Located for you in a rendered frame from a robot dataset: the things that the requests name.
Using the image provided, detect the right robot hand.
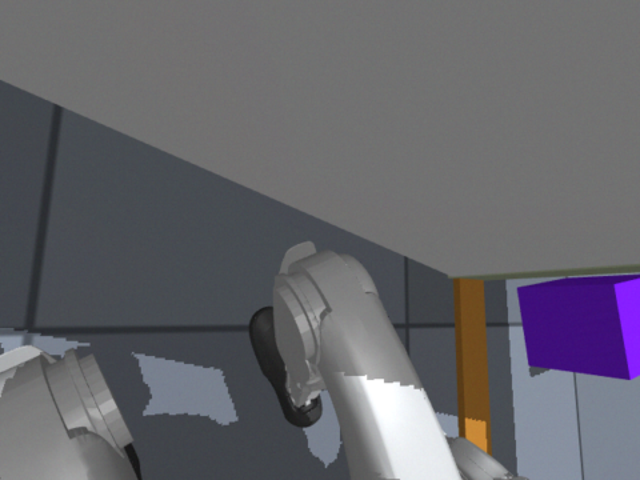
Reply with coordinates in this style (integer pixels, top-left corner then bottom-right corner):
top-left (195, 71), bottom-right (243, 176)
top-left (444, 433), bottom-right (514, 480)

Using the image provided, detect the right robot foot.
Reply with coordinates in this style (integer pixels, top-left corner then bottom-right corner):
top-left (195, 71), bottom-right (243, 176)
top-left (249, 306), bottom-right (322, 428)

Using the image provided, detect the left robot foot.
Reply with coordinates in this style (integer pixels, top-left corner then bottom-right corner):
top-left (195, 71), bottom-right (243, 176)
top-left (124, 443), bottom-right (142, 480)

